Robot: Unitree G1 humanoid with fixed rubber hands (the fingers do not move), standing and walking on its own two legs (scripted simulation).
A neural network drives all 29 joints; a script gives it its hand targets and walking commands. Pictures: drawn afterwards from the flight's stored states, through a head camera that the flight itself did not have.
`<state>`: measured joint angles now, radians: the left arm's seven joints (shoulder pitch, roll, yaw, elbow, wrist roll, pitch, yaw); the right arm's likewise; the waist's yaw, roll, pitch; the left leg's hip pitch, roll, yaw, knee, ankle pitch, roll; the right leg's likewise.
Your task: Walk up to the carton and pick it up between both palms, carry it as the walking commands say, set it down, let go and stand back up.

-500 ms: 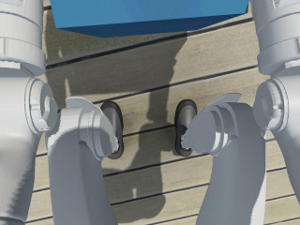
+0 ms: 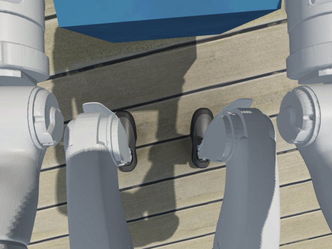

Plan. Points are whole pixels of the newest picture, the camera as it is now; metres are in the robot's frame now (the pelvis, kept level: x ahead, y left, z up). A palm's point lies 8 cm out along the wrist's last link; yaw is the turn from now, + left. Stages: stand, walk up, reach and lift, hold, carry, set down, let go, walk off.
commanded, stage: reach and lift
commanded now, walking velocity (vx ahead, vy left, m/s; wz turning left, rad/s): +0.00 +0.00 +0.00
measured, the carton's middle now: out of the picture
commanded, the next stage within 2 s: none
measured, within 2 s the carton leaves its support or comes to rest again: neither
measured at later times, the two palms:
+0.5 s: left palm out of the picture +0.56 +0.20 -0.04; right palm out of the picture +0.55 -0.16 -0.03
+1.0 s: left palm out of the picture +0.53 +0.20 +0.03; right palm out of the picture +0.53 -0.16 +0.04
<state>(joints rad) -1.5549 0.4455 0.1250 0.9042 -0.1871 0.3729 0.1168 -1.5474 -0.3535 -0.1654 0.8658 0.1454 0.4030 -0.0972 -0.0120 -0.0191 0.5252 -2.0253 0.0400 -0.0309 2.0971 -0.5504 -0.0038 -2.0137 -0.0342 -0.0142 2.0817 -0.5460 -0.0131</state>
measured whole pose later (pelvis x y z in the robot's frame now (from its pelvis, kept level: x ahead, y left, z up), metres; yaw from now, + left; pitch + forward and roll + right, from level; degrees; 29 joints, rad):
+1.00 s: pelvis -0.03 +0.00 +0.11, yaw +0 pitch +21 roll -2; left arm -1.41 0.37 0.24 0.74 -0.07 0.49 0.07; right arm -1.41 -0.24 -0.33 0.68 0.02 0.52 -0.07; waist -0.01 -0.02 0.52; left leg -1.66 0.02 -0.03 1.74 -0.44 0.00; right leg -1.64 -0.02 -0.01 1.71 -0.44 0.00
